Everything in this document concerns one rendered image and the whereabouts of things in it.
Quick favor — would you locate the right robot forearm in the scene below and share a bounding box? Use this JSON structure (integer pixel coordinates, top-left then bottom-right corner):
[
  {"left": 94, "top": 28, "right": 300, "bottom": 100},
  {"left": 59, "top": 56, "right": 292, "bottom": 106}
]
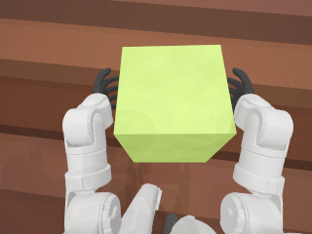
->
[{"left": 233, "top": 94, "right": 293, "bottom": 224}]

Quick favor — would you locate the carton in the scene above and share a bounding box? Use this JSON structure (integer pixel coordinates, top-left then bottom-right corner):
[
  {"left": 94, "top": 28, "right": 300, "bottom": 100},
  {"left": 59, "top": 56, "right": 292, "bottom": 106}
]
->
[{"left": 113, "top": 45, "right": 237, "bottom": 163}]

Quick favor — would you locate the left robot hand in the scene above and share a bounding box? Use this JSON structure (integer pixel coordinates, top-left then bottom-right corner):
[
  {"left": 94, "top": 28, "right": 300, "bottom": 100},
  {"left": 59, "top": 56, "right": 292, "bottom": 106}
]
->
[{"left": 92, "top": 67, "right": 120, "bottom": 110}]

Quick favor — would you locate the left robot forearm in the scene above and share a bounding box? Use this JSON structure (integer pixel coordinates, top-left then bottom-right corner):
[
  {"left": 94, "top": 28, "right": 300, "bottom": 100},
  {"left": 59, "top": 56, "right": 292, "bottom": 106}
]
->
[{"left": 62, "top": 93, "right": 113, "bottom": 229}]

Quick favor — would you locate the robot left upper arm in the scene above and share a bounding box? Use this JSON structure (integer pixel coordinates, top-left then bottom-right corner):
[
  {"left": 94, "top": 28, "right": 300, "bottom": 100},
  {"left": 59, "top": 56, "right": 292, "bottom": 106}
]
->
[{"left": 62, "top": 192, "right": 122, "bottom": 234}]

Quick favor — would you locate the robot right foot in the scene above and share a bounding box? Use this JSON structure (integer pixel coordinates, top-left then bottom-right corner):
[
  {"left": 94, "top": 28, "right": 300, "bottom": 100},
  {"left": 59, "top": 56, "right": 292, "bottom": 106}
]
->
[{"left": 163, "top": 213, "right": 178, "bottom": 234}]

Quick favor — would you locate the robot right upper arm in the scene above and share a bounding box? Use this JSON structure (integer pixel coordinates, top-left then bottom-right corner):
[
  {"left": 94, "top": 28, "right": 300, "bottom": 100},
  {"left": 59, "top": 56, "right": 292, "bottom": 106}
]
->
[{"left": 220, "top": 192, "right": 302, "bottom": 234}]

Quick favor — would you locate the right robot hand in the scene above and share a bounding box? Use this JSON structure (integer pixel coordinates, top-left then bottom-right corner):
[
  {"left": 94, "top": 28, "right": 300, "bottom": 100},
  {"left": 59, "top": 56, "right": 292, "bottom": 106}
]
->
[{"left": 226, "top": 67, "right": 254, "bottom": 114}]

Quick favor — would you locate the right robot shin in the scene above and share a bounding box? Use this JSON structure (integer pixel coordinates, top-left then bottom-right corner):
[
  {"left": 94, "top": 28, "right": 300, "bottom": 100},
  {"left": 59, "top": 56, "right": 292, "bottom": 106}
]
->
[{"left": 170, "top": 215, "right": 195, "bottom": 234}]

